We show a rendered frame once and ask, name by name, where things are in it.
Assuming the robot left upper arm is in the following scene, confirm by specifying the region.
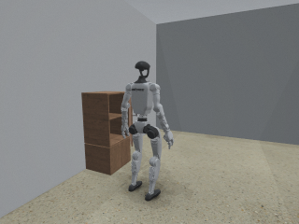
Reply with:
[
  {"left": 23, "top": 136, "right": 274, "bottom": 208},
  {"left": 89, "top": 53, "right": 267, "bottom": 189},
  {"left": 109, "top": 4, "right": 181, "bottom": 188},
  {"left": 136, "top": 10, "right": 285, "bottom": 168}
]
[{"left": 121, "top": 83, "right": 133, "bottom": 109}]

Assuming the left robot hand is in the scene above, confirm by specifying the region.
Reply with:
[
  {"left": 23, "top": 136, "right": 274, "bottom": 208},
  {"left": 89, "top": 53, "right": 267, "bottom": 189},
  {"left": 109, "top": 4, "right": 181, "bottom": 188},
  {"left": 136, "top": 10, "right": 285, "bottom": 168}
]
[{"left": 121, "top": 124, "right": 130, "bottom": 139}]

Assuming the cupboard door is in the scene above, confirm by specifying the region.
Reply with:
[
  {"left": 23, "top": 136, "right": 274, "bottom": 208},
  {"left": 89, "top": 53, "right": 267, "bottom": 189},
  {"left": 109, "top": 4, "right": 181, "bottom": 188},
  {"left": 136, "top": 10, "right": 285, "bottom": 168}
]
[{"left": 128, "top": 97, "right": 134, "bottom": 147}]

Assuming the right robot hand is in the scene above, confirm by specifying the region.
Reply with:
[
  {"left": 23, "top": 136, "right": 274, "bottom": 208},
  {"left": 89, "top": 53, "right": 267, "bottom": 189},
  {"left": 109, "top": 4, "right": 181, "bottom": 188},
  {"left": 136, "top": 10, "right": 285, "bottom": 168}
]
[{"left": 163, "top": 131, "right": 175, "bottom": 149}]

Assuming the humanoid robot head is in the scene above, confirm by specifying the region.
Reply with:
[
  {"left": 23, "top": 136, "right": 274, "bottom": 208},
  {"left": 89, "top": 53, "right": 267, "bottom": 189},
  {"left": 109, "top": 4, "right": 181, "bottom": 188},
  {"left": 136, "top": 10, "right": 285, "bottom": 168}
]
[{"left": 134, "top": 61, "right": 150, "bottom": 84}]

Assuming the right robot foot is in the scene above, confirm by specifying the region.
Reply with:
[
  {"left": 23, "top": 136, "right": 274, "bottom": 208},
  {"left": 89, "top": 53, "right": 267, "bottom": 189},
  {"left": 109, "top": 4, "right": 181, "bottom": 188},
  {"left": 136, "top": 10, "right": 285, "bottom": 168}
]
[{"left": 145, "top": 189, "right": 161, "bottom": 202}]

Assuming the left robot forearm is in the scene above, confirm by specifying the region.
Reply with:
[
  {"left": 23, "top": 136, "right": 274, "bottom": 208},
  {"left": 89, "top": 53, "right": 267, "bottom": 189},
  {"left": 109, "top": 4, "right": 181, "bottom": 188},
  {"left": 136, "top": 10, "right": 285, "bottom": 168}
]
[{"left": 121, "top": 106, "right": 128, "bottom": 125}]

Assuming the right robot forearm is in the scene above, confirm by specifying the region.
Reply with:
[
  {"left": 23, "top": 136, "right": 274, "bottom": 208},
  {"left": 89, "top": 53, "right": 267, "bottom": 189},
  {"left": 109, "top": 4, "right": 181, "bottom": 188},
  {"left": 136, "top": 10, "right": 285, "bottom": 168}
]
[{"left": 156, "top": 104, "right": 170, "bottom": 133}]

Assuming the robot right upper arm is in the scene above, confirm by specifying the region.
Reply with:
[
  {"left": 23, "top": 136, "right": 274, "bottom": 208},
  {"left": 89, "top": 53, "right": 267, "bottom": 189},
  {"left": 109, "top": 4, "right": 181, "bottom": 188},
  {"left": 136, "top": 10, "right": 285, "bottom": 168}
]
[{"left": 149, "top": 83, "right": 161, "bottom": 112}]

